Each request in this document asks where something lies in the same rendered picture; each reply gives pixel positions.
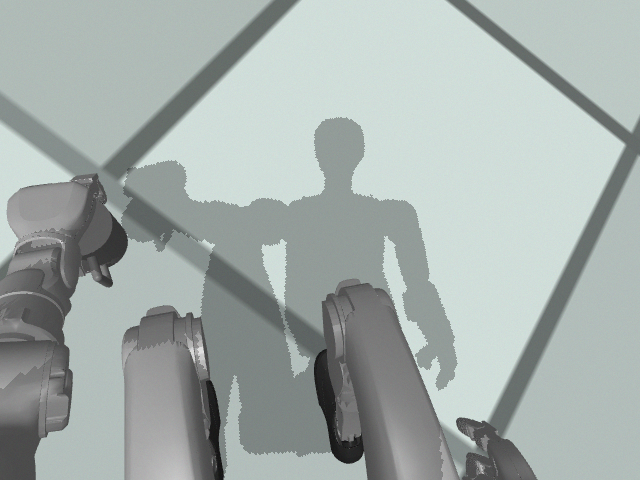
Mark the left robot arm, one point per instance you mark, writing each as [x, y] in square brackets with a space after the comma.
[35, 379]

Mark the right robot hand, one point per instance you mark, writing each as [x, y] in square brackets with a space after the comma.
[505, 461]

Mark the right robot foot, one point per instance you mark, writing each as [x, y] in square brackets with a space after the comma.
[344, 451]

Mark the mug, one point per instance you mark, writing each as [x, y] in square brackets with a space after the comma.
[103, 244]

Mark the left robot hand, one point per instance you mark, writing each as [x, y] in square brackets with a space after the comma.
[66, 208]

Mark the left robot foot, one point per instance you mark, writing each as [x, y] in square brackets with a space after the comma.
[214, 431]

